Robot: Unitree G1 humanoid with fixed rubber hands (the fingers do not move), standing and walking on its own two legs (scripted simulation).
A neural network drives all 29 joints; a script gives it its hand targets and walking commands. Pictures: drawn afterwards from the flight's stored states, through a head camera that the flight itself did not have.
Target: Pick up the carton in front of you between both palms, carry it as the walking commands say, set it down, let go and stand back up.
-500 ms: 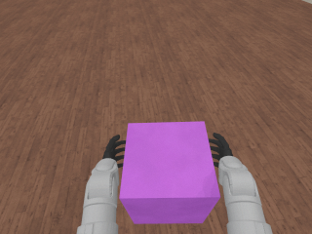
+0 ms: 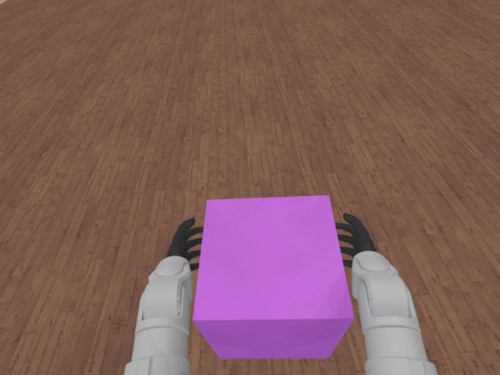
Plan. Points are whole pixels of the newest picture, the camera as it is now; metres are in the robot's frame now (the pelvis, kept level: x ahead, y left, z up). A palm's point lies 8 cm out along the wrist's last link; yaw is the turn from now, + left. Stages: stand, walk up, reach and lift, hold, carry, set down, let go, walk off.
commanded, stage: hold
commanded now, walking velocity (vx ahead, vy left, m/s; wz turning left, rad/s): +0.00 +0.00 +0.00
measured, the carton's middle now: (270, 282) +0.29 +0.00 -0.05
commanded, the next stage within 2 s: set down in 0.48 s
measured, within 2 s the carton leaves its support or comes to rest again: neither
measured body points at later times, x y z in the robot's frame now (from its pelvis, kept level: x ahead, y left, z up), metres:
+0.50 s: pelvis +0.01 -0.03 +0.00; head -0.02 -0.06 +0.45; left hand +0.31 +0.13 +0.04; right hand +0.32 -0.17 +0.03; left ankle -0.02 +0.11 -0.74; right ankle +0.09 -0.12 -0.74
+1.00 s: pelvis -0.02 +0.00 -0.04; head +0.13 -0.04 +0.38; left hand +0.35 +0.13 -0.09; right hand +0.35 -0.18 -0.11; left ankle -0.02 +0.12 -0.74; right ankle +0.09 -0.12 -0.74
